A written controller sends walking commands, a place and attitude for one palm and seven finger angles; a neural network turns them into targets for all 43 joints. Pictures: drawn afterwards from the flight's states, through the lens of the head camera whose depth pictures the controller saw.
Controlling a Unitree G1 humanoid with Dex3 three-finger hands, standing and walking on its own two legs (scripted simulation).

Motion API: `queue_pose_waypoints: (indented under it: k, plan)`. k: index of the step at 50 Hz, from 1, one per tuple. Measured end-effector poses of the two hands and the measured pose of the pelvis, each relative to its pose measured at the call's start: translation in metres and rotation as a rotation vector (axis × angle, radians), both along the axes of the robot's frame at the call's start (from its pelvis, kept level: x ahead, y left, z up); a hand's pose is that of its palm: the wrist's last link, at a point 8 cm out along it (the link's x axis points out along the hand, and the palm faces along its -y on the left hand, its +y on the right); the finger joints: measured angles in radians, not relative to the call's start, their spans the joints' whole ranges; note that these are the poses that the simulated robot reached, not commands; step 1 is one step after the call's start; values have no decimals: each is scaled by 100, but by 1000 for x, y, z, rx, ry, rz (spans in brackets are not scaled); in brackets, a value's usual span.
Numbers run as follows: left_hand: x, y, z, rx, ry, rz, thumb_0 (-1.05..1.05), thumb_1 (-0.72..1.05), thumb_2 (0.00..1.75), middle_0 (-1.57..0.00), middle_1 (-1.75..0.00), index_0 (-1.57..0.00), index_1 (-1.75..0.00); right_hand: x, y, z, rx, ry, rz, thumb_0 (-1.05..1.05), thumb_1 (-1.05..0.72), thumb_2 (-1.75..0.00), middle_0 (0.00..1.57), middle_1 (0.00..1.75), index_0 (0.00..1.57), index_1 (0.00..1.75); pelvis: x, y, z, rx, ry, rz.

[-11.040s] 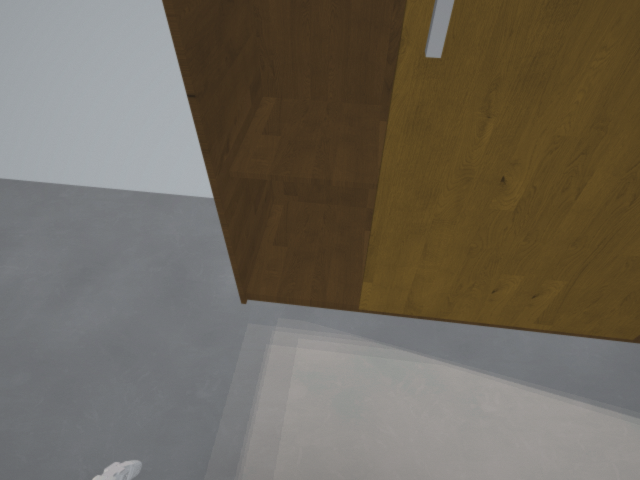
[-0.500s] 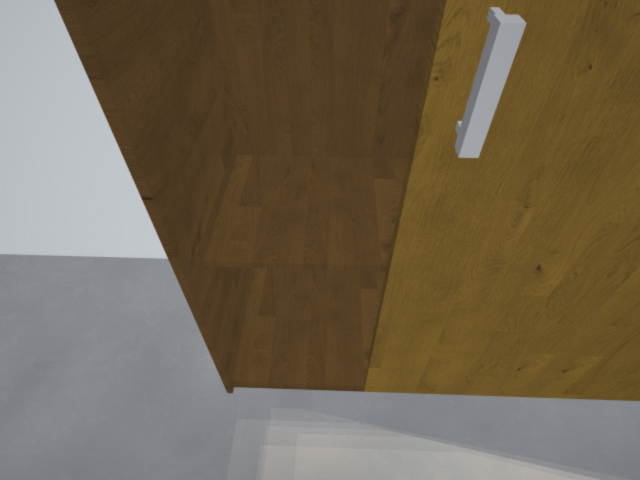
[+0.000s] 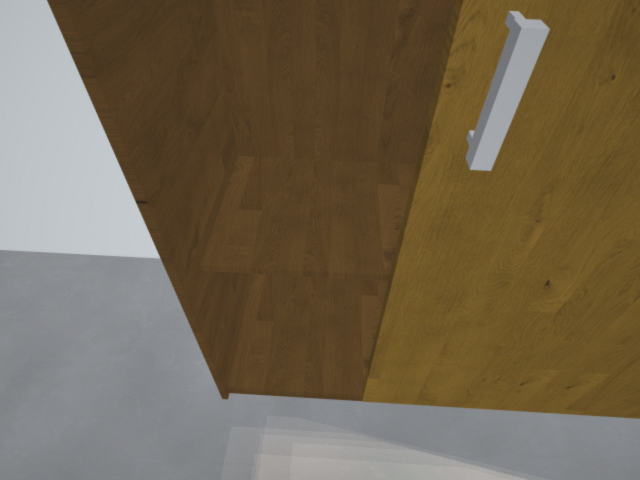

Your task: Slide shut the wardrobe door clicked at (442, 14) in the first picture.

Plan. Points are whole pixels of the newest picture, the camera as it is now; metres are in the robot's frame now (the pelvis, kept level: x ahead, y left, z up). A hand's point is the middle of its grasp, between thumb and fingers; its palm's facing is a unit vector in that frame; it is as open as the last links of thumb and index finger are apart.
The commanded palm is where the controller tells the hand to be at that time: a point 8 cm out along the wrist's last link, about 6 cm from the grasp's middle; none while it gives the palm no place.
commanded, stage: look again from close up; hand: right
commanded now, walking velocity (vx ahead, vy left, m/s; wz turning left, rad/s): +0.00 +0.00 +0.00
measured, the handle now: (495, 94) +0.47 -0.16 +0.28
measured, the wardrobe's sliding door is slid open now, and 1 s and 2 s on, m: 0.42 0.42 0.42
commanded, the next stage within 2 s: raise the hand with hooked fingers in 0.50 s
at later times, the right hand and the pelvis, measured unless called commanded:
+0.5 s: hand out of the picture -0.01 -0.17 -0.18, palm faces +0.01 +0.99 -0.16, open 7.4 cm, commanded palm none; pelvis +0.00 -0.01 +0.01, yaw +1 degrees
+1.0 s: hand (473, 457) +0.17 -0.15 +0.02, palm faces -0.07 +1.00 +0.01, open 8.4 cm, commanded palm +0.13 -0.24 +0.02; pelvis -0.05 +0.02 -0.03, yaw -3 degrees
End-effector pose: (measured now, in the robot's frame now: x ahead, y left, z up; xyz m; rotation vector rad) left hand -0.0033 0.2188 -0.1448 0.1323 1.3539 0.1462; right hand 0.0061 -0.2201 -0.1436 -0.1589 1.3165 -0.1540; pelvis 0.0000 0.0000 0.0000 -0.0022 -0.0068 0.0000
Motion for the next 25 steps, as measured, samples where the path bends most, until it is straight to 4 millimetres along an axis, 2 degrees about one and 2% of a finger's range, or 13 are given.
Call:
queue_pose_waypoints:
  k: [4, 9, 17, 25]
  plan:
    - [10, 3, 4, 16, -12, -3, 1, 93, 90, -20, -30, -20, -30, 11, -3, 0, 2, -12, 10, 1, -92, -90, 20, 30, 20, 30, 3, 0, 1, -1, -1, 3]
    - [19, 5, 8, 30, -19, -10, 1, 93, 90, -20, -30, -20, -30, 11, -4, -2, 14, 2, 14, 1, -92, -90, 20, 30, 20, 30, 5, -1, 2, 0, -2, 7]
    - [25, 4, 12, 39, -20, -16, 0, 93, 90, -20, -30, -20, -30, -5, -1, -5, 37, 53, 5, 1, -91, -90, 20, 30, 20, 30, 6, -4, 4, 2, -5, 9]
    - [21, 0, 12, 38, -12, -15, 0, 93, 90, -20, -30, -20, -30, -23, -2, -4, 47, 100, -5, 1, -91, -90, 20, 30, 20, 30, 3, -8, 5, 2, -9, 11]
